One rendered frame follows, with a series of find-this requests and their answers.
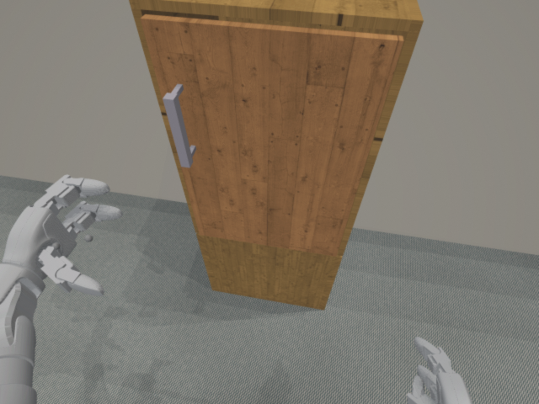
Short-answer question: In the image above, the cupboard door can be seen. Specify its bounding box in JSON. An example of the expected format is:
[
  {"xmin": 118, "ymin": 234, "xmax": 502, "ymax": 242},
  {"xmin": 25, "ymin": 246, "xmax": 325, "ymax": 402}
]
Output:
[{"xmin": 141, "ymin": 14, "xmax": 403, "ymax": 257}]

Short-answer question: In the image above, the handle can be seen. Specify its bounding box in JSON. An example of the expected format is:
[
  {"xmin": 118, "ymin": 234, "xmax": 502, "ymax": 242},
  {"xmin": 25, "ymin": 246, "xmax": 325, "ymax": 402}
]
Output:
[{"xmin": 163, "ymin": 84, "xmax": 196, "ymax": 168}]

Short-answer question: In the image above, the robot right hand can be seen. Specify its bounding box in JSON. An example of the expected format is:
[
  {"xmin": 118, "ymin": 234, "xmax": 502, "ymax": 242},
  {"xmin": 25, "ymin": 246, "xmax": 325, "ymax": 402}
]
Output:
[{"xmin": 407, "ymin": 337, "xmax": 473, "ymax": 404}]

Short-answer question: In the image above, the robot left hand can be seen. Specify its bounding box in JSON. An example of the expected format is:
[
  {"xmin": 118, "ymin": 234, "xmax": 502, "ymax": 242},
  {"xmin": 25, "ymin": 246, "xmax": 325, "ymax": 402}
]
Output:
[{"xmin": 3, "ymin": 175, "xmax": 123, "ymax": 296}]

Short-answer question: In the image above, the robot left forearm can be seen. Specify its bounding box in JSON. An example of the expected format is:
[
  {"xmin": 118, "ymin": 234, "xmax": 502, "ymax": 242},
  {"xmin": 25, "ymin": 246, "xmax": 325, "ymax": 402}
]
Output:
[{"xmin": 0, "ymin": 263, "xmax": 45, "ymax": 404}]

